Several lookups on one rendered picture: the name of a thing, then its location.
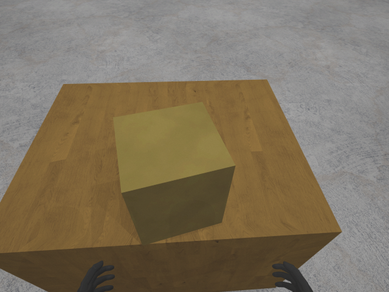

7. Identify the left robot hand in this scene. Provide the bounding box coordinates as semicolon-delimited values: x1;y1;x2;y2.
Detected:
77;261;115;292

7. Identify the pedestal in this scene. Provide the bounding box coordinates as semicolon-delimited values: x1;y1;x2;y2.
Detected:
0;79;342;292

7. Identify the right robot hand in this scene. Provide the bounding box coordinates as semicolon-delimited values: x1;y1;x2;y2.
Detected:
272;261;313;292

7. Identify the carton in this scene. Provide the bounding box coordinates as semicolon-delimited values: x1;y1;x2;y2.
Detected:
113;102;236;246

